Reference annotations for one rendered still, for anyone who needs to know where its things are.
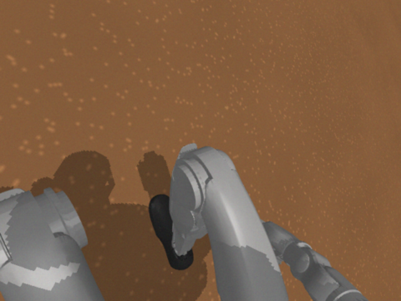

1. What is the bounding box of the right robot arm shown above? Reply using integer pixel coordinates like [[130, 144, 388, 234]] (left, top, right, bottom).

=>
[[283, 241, 368, 301]]

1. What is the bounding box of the right robot foot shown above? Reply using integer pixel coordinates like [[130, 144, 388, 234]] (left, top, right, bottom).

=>
[[148, 194, 194, 270]]

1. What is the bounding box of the right robot hand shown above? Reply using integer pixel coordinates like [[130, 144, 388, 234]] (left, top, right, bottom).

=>
[[261, 220, 300, 265]]

